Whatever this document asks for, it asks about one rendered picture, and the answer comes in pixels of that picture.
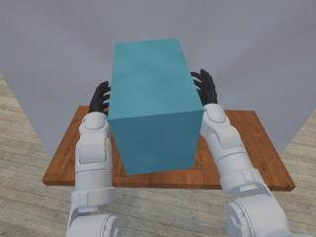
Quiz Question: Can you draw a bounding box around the left robot hand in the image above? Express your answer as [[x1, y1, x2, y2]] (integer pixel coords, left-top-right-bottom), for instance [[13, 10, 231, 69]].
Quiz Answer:
[[88, 81, 111, 116]]

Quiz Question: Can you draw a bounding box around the robot right forearm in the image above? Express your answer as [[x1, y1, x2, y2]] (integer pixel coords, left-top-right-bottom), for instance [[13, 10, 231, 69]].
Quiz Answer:
[[199, 104, 289, 229]]

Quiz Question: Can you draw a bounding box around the right robot hand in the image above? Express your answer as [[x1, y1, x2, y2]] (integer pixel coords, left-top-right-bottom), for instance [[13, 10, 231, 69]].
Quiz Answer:
[[191, 69, 218, 107]]

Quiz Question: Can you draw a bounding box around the carton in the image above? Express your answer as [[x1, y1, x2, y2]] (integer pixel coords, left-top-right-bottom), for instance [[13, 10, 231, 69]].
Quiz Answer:
[[108, 38, 204, 176]]

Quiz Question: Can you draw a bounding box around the table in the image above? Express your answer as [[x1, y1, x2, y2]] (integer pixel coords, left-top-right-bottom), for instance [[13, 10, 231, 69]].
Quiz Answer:
[[42, 106, 296, 236]]

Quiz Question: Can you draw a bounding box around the robot right upper arm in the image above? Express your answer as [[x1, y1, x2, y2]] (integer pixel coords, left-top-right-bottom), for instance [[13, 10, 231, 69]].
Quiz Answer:
[[225, 194, 316, 237]]

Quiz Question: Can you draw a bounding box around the robot left upper arm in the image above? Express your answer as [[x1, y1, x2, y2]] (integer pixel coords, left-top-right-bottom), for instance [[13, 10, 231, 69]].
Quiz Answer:
[[66, 213, 122, 237]]

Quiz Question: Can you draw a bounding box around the robot left forearm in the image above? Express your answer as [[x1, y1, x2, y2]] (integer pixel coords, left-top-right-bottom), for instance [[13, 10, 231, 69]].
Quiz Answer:
[[65, 112, 116, 237]]

